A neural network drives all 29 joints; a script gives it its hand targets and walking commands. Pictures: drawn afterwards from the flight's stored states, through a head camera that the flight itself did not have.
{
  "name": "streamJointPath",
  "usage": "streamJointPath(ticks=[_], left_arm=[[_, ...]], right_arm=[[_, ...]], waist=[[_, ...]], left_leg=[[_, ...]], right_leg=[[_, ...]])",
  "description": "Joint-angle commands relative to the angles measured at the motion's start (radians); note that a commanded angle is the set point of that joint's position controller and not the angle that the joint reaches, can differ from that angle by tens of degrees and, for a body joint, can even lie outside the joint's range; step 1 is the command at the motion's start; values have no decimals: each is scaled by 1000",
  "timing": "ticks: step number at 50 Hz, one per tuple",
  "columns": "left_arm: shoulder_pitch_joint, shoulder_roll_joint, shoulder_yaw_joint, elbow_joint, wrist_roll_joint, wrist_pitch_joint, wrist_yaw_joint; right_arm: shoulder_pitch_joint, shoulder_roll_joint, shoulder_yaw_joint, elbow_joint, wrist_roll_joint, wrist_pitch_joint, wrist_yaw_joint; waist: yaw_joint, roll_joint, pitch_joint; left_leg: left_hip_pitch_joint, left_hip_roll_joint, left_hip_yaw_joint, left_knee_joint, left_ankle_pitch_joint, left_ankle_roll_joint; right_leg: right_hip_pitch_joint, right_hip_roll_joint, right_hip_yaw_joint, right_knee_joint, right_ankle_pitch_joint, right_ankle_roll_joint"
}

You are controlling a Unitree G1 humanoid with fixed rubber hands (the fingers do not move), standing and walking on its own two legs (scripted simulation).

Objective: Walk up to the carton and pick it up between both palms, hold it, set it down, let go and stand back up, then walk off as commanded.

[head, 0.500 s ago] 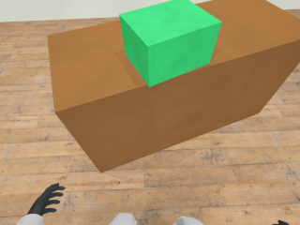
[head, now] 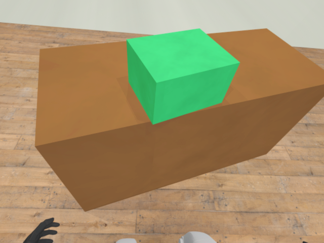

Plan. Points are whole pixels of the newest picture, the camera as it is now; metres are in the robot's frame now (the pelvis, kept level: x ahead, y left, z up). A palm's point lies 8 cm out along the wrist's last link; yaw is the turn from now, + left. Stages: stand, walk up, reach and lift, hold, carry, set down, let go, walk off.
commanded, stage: walk up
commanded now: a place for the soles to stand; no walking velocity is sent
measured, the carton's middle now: (177, 73) +0.65 -0.05 +0.03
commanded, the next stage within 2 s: none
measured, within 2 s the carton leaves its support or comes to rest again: neither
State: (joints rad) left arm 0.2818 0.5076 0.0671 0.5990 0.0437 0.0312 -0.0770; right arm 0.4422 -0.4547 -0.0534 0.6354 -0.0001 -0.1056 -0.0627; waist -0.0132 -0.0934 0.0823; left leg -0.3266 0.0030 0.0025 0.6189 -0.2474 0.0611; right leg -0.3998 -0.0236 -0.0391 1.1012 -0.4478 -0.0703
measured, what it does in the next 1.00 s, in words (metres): steps to the right: right foot, then left foot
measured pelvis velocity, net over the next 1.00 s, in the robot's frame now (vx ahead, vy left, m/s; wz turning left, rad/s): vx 0.14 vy -0.19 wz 0.12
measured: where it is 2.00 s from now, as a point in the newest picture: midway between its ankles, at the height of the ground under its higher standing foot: outside the picture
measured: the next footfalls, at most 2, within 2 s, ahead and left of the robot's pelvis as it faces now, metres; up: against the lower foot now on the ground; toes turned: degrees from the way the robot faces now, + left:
right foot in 0.28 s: +0.13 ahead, -0.23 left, +0.00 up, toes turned +0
left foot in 0.80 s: +0.25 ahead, -0.08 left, +0.00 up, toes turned +6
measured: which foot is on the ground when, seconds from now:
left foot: down 0.00-0.30, up 0.32-0.78, down 0.80-1.00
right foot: up 0.00-0.26, down 0.28-0.80, up 0.82-1.00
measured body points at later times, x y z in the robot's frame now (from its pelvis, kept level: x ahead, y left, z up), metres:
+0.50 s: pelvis +0.08 -0.16 +0.00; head +0.10 -0.17 +0.45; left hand +0.14 +0.19 -0.06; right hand +0.18 -0.49 -0.08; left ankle +0.09 +0.02 -0.65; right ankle +0.09 -0.23 -0.73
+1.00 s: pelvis +0.14 -0.19 +0.00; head +0.16 -0.16 +0.44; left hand +0.20 +0.15 -0.10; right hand +0.26 -0.53 -0.05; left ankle +0.21 -0.08 -0.73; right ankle +0.13 -0.31 -0.68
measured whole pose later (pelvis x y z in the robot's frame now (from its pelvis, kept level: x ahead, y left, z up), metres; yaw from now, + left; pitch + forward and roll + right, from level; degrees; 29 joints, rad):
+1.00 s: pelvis +0.14 -0.19 +0.00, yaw +7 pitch -3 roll -2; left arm 0.34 0.50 0.07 0.60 0.05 0.04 -0.06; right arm 0.39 -0.47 -0.05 0.66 0.00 -0.08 -0.07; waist 0.00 -0.05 0.09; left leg -0.38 0.00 0.00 0.65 -0.24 0.07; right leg -0.38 -0.02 -0.08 1.03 -0.53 -0.06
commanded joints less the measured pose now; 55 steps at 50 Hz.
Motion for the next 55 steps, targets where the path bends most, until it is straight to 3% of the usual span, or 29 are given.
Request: streamJointPath(ticks=[1,8,10,11,12,13,14,15,16,17,19,21,24,33,35,36,37,38,39,40,41,42,43,46,49,51,52,54,55], left_arm=[[27,112,94,-64,10,27,-29],[-86,149,106,-98,14,16,-20],[-38,159,114,-86,16,3,-16],[8,159,119,-74,14,-4,-14],[109,146,122,-39,10,-13,-9],[235,173,139,13,14,-25,3],[275,269,163,18,34,-29,15],[157,270,151,-32,37,-28,23],[74,291,161,-54,20,-28,20],[45,268,155,-54,2,-29,22],[50,164,128,-49,0,-40,30],[70,141,110,-44,3,-45,33],[129,122,93,-37,8,-42,33],[179,116,92,-60,17,-33,32],[132,112,87,-75,18,-23,29],[87,115,87,-89,13,-19,29],[72,101,77,-93,4,-17,35],[89,56,61,-100,-4,-22,41],[128,10,47,-92,-16,-21,41],[137,61,55,-67,-13,-4,42],[129,152,75,-47,-4,16,38],[133,178,82,-36,5,25,32],[115,174,87,-31,8,25,24],[161,123,107,-3,2,22,10],[152,74,80,-6,-14,9,14],[111,84,75,-9,-23,-8,29],[127,91,73,-2,-26,-17,38],[191,82,72,31,-33,-42,61],[231,115,80,40,-27,-55,73]], right_arm=[[68,-285,-83,23,-5,-20,-12],[113,-345,-105,30,-25,1,-4],[63,-351,-104,19,-25,6,-7],[19,-355,-102,9,-24,8,-9],[-34,-338,-90,-2,-20,13,-10],[-27,-265,-63,-10,-23,18,-14],[-2,-136,-22,-18,-14,17,-21],[11,-137,-17,-14,-3,25,-35],[8,-236,-55,5,7,39,-36],[7,-268,-64,43,14,42,-34],[72,-227,-53,94,17,36,-19],[98,-213,-44,106,13,27,-12],[31,-200,-36,78,16,29,-3],[-58,-165,-28,5,8,15,-12],[4,-160,-33,20,3,7,-16],[74,-150,-40,36,0,3,-20],[146,-162,-51,58,-9,-3,-25],[201,-204,-70,61,-21,-7,-32],[189,-249,-82,41,-31,-5,-41],[171,-287,-100,19,-23,8,-44],[131,-309,-104,14,2,20,-43],[20,-305,-96,3,2,25,-41],[-17,-273,-83,-4,-9,27,-34],[-39,-249,-71,4,-33,25,-12],[-47,-251,-68,-5,-40,32,10],[-26,-255,-72,-11,-48,47,22],[-31,-254,-71,-16,-45,58,28],[-71,-239,-62,-26,-34,79,36],[-67,-184,-44,-33,-24,82,38]], waist=[[9,209,-1],[-42,256,-10],[-4,268,-39],[38,280,-48],[107,243,-77],[172,72,-106],[203,-241,-82],[145,-188,-43],[122,-138,-40],[107,-116,10],[78,-40,36],[73,-71,-16],[105,-60,-31],[146,-32,-77],[105,-58,-112],[55,-48,-147],[6,31,-196],[-39,119,-245],[-27,229,-274],[-30,214,-266],[-26,162,-153],[22,147,-3],[38,107,70],[67,202,96],[28,321,19],[0,338,-11],[5,332,-40],[54,280,-100],[84,171,-135]], left_leg=[[52,172,-361,-305,-206,118],[97,218,-413,-221,-288,168],[52,251,-412,-168,-195,168],[-18,260,-383,-125,-100,157],[-118,214,-293,-28,-25,123],[-269,102,-191,209,-80,62],[-469,-89,-116,462,-327,0],[-535,-94,-77,553,-323,-34],[-525,-33,-87,593,-250,-24],[-504,-1,-99,589,-190,-27],[-428,12,-98,536,-61,-44],[-400,-1,-67,498,-38,-53],[-415,-20,-34,431,-26,-45],[-379,-11,88,128,-1,-29],[-219,-21,124,50,38,-18],[-78,-19,117,-35,105,-8],[124,-28,93,-145,224,15],[332,28,-69,-153,258,57],[494,217,-412,-120,259,144],[445,381,-689,-193,-20,242],[240,434,-754,-320,-369,292],[66,424,-737,-376,-508,266],[-52,351,-639,-378,-512,207],[-221,175,-408,-351,-456,109],[-100,107,-341,-269,-381,111],[-76,119,-379,-241,-339,134],[-62,123,-381,-215,-294,136],[-110,79,-272,-57,-124,107],[-205,43,-222,87,-69,64]], right_leg=[[-187,-49,123,-19,123,61],[-186,-67,114,-251,-87,69],[-107,-70,112,-333,-99,44],[-13,-76,111,-398,-67,27],[179,-65,98,-570,69,16],[387,-38,128,-681,117,42],[436,-192,361,-785,-31,78],[339,-342,538,-891,-191,58],[309,-356,557,-942,-404,10],[263,-317,483,-917,-363,25],[256,-218,284,-841,6,70],[309,-193,193,-754,342,42],[369,-167,140,-726,463,22],[490,-181,121,-588,684,8],[414,-166,70,-526,705,-1],[355,-152,29,-445,733,-7],[251,-110,-17,-288,718,14],[71,-75,3,-144,525,39],[-169,-8,30,-49,27,77],[-274,27,62,84,-163,99],[-248,-12,128,146,-177,87],[-242,-34,137,138,-165,77],[-189,-38,122,55,-153,62],[-25,-7,57,-58,-66,38],[-31,12,18,-215,-91,44],[9,24,4,-309,-135,50],[47,29,-2,-380,-140,48],[223,47,-32,-628,79,49],[356,-4,60,-679,156,55]])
